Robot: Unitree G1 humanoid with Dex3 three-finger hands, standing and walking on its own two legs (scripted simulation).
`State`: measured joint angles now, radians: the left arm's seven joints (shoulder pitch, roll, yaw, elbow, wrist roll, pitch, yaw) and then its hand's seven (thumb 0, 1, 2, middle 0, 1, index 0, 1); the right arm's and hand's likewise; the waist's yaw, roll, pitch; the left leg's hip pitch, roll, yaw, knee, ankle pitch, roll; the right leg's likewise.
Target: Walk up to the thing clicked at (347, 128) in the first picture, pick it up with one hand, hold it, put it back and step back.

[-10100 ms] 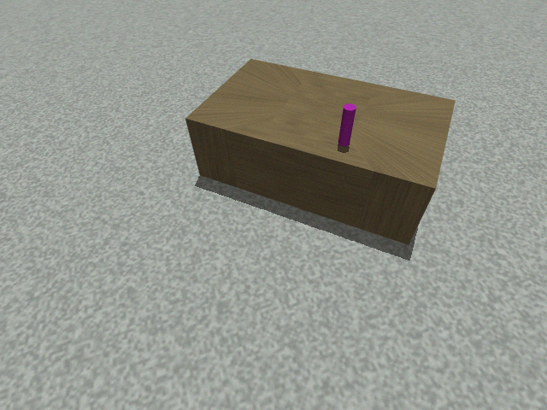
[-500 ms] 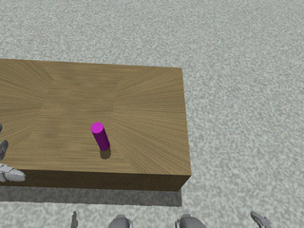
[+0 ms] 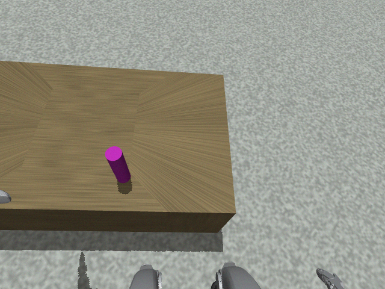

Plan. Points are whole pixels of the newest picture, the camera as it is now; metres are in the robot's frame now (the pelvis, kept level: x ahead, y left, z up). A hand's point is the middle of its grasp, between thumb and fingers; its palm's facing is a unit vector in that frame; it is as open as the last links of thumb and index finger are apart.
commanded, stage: go down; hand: left
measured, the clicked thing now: (119, 166) +0.49 +0.21 -0.26
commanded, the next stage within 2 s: none
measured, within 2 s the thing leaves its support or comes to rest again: neither
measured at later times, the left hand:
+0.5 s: hand out of the picture +0.38 +0.39 +0.02, palm faces +0.21 -0.97 -0.09, open 17.2 cm
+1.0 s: hand out of the picture +0.40 +0.40 +0.02, palm faces +0.21 -0.97 -0.08, open 17.1 cm
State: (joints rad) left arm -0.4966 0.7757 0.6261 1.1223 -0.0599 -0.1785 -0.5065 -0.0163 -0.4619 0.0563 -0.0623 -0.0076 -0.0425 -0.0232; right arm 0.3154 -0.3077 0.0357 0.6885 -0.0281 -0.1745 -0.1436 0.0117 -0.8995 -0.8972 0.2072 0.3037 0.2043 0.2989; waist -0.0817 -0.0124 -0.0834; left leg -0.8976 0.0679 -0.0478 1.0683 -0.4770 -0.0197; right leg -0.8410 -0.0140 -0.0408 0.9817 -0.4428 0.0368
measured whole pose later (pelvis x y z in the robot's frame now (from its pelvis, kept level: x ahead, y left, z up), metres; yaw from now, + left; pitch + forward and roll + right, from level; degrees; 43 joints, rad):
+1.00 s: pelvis +0.00 +0.01 -0.02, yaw +0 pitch +22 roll -5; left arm -0.65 0.88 0.69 1.18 -0.07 -0.22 -0.56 -0.02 -0.43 0.05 -0.06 -0.01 -0.04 -0.02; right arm 0.31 -0.31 0.08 0.66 -0.04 -0.15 -0.13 0.01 -0.90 -0.90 0.21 0.30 0.20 0.30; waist -0.11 -0.02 -0.08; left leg -1.05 0.06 -0.06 1.18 -0.51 -0.01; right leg -0.98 -0.01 -0.05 1.07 -0.47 0.05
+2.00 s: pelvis +0.00 +0.01 -0.03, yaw +0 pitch +23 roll -5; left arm -0.64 0.87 0.73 1.13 -0.14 -0.26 -0.62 -0.02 -0.38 0.05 -0.05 -0.01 -0.04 -0.02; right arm 0.28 -0.30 0.09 0.67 -0.04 -0.15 -0.14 0.01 -0.90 -0.90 0.21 0.30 0.21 0.30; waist -0.10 -0.02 -0.09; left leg -1.11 0.06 -0.08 1.23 -0.53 -0.02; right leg -1.03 -0.02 -0.06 1.12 -0.49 0.04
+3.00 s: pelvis -0.01 +0.01 -0.04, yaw +0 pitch +24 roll -5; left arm -0.66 0.89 0.77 1.12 -0.19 -0.30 -0.66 -0.02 -0.35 0.05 -0.04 -0.03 -0.03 -0.03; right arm 0.28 -0.30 0.11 0.68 -0.03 -0.16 -0.15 0.01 -0.91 -0.90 0.21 0.30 0.21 0.30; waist -0.11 -0.02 -0.09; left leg -1.14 0.06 -0.08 1.25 -0.54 -0.02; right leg -1.07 -0.01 -0.06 1.15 -0.50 0.04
